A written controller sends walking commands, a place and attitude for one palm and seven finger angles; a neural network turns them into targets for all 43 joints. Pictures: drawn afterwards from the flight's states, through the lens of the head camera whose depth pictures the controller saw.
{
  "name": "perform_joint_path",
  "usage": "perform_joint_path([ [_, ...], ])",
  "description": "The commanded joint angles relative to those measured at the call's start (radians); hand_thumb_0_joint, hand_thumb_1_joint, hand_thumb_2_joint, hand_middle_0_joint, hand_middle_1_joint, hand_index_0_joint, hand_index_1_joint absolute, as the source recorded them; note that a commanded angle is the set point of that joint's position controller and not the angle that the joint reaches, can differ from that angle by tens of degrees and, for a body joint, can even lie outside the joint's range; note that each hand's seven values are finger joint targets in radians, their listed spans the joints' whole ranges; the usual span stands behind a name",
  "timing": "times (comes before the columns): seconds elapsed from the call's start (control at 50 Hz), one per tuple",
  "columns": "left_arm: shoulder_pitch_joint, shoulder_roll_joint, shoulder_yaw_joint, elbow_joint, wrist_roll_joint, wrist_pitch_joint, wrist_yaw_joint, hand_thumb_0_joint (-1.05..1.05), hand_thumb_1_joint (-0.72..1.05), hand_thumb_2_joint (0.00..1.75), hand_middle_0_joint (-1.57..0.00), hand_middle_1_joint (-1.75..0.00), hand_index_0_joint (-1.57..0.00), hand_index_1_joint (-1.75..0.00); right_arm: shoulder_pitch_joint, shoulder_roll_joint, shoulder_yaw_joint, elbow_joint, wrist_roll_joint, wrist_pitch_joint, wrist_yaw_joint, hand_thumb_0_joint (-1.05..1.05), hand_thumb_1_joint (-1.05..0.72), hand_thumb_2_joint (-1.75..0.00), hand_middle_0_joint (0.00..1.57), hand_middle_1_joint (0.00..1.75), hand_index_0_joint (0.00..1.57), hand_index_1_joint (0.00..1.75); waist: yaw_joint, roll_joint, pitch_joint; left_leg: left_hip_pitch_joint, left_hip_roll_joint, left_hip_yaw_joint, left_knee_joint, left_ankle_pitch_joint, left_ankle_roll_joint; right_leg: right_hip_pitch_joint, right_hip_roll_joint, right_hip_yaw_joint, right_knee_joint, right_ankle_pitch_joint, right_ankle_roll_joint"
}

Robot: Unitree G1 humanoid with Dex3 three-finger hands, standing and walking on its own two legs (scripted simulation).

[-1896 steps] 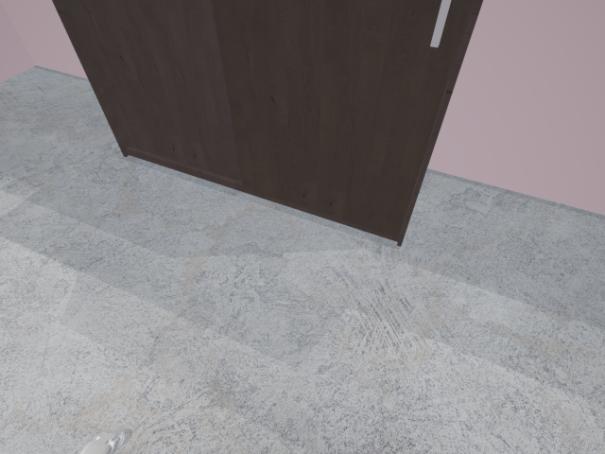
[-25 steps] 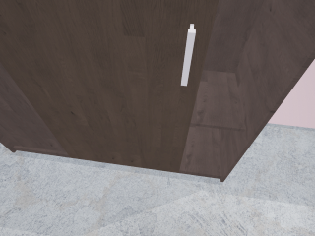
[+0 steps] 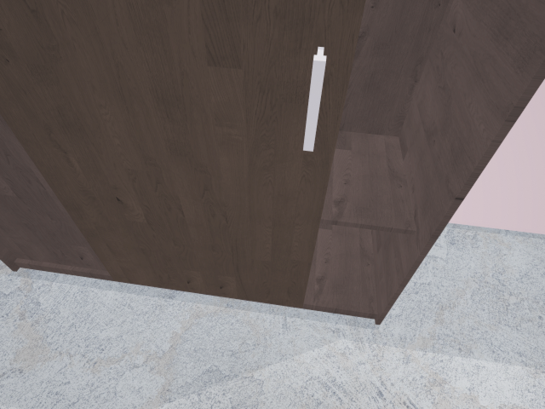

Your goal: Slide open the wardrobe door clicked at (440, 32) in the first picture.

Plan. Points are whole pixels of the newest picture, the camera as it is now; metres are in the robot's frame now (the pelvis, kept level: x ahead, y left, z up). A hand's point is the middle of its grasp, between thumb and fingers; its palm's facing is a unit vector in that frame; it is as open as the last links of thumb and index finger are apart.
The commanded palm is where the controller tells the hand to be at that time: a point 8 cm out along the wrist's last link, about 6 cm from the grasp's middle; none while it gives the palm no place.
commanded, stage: come to a stop and stand still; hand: right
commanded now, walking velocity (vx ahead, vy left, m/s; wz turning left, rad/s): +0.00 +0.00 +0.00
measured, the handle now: (314, 101) +0.57 -0.03 +0.17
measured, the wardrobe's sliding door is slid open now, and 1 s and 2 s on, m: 0.28 0.28 0.28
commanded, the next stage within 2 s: look again from close up in 1.08 s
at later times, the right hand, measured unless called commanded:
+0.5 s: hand out of the picture +0.00 -0.18 -0.17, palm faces +0.01 +0.98 -0.20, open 7.4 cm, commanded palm none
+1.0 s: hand out of the picture +0.02 -0.17 -0.17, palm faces +0.02 +0.98 -0.21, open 7.4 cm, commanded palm none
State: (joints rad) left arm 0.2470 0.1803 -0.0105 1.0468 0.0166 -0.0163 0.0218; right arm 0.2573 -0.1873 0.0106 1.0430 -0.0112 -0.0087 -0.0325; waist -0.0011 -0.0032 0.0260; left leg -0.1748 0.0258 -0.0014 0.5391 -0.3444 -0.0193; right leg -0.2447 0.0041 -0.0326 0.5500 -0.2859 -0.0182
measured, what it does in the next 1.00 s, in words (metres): stands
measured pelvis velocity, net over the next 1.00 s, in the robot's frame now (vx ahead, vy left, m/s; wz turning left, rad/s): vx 0.01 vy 0.02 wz -0.01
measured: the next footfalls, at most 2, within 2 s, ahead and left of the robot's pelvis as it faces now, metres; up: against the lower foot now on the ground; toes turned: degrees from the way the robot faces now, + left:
none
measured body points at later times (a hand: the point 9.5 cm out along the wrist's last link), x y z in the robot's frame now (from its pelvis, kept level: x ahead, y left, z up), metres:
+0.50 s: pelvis +0.00 +0.00 +0.00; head +0.01 +0.00 +0.45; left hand +0.04 +0.24 -0.15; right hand +0.00 -0.23 -0.16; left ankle -0.03 +0.13 -0.73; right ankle +0.01 -0.11 -0.73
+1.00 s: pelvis +0.01 +0.02 +0.01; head +0.02 +0.01 +0.46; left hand +0.05 +0.25 -0.15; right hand +0.02 -0.22 -0.15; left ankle -0.03 +0.13 -0.73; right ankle +0.01 -0.11 -0.73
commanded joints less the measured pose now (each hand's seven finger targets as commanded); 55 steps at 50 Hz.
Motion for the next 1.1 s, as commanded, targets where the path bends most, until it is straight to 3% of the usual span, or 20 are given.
perform_joint_path([
  [0.0,0.021,0.128,0.024,-0.046,-0.001,-0.021,0.003,0.0,0.9,0.9,-0.2,-0.3,-0.2,-0.3,0.053,-0.121,-0.027,-0.034,-0.002,-0.011,-0.004,0.0,-0.9,-0.9,0.2,0.3,0.2,0.3,-0.006,0.003,0.015,-0.043,0.055,-0.049,-0.098,0.12,0.047,-0.006,-0.098,0.112,-0.145,0.151,-0.033],
  [0.12,0.013,0.131,0.024,-0.025,-0.004,-0.02,0.004,0.0,0.9,0.9,-0.2,-0.3,-0.2,-0.3,0.051,-0.127,-0.025,-0.018,-0.002,-0.01,-0.001,0.0,-0.9,-0.9,0.2,0.3,0.2,0.3,-0.004,0.011,0.028,-0.051,0.061,-0.055,-0.119,0.116,0.045,0.0,-0.097,0.105,-0.153,0.134,-0.03],
  [0.24,0.011,0.135,0.023,-0.005,-0.005,-0.024,0.005,0.0,0.9,0.9,-0.2,-0.3,-0.2,-0.3,0.056,-0.127,-0.025,0.003,-0.002,-0.012,0.001,0.0,-0.9,-0.9,0.2,0.3,0.2,0.3,-0.006,-0.02,-0.008,-0.032,0.063,-0.053,-0.117,0.153,0.043,0.029,-0.103,0.106,-0.157,0.177,-0.032],
  [0.36,0.001,0.131,0.024,0.009,-0.008,-0.025,0.007,0.0,0.9,0.9,-0.2,-0.3,-0.2,-0.3,0.06,-0.131,-0.025,0.018,-0.003,-0.016,0.001,0.0,-0.9,-0.9,0.2,0.3,0.2,0.3,-0.009,0.013,-0.003,-0.023,0.073,-0.053,-0.133,0.194,0.043,0.039,-0.102,0.098,-0.151,0.208,-0.031],
  [0.54,-0.012,0.136,0.022,0.023,-0.007,-0.022,0.005,0.0,0.9,0.9,-0.2,-0.3,-0.2,-0.3,0.048,-0.131,-0.023,0.03,-0.002,-0.015,0.002,0.0,-0.9,-0.9,0.2,0.3,0.2,0.3,-0.007,-0.005,0.004,-0.033,0.074,-0.057,-0.148,0.167,0.042,0.044,-0.101,0.101,-0.17,0.188,-0.024],
  [0.86,-0.016,0.124,0.02,0.037,-0.007,-0.021,0.008,0.0,0.9,0.9,-0.2,-0.3,-0.2,-0.3,0.038,-0.134,-0.027,0.03,-0.002,-0.021,0.001,0.0,-0.9,-0.9,0.2,0.3,0.2,0.3,-0.008,0.027,-0.005,0.001,0.081,-0.052,-0.156,0.268,0.044,0.063,-0.102,0.092,-0.162,0.261,-0.017],
  [0.94,-0.015,0.129,0.02,0.041,-0.006,-0.021,0.009,0.0,0.9,0.9,-0.2,-0.3,-0.2,-0.3,0.039,-0.133,-0.028,0.031,-0.001,-0.021,0.001,0.0,-0.9,-0.9,0.2,0.3,0.2,0.3,-0.009,0.002,-0.014,0.0,0.081,-0.054,-0.159,0.26,0.045,0.073,-0.102,0.092,-0.166,0.266,-0.014],
  [1.08,-0.013,0.124,0.018,0.045,-0.006,-0.02,0.01,0.0,0.9,0.9,-0.2,-0.3,-0.2,-0.3,0.05,-0.127,-0.027,0.035,-0.001,-0.021,0.0,0.0,-0.9,-0.9,0.2,0.3,0.2,0.3,-0.011,0.011,-0.009,0.006,0.084,-0.052,-0.167,0.279,0.045,0.076,-0.101,0.089,-0.165,0.273,-0.012],
])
